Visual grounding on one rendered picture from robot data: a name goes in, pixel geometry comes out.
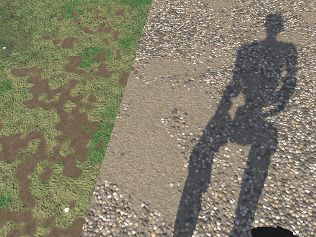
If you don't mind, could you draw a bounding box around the right robot hand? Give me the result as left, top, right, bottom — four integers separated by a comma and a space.
251, 226, 298, 237

